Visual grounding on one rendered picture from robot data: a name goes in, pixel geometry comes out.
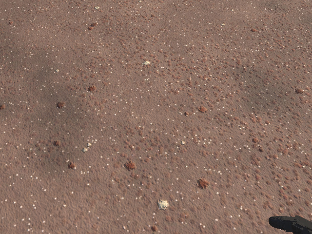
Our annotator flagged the right robot hand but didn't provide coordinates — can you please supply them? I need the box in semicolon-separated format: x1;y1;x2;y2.
268;215;312;234

